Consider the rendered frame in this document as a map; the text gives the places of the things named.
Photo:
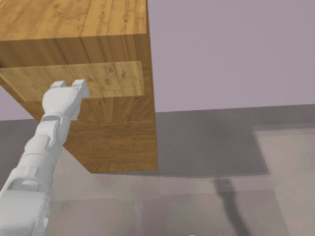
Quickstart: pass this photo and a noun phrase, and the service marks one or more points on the cabinet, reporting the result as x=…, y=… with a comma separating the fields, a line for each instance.
x=112, y=134

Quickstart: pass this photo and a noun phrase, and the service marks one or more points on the robot left forearm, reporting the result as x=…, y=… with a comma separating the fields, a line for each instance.
x=36, y=166

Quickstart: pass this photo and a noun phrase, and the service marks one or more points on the left robot upper arm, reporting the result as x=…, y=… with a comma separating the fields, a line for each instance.
x=24, y=213

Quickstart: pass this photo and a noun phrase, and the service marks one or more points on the drawer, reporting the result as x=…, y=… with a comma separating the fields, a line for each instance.
x=109, y=79

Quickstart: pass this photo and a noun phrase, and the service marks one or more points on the left robot hand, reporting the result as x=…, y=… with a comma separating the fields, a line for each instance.
x=65, y=100

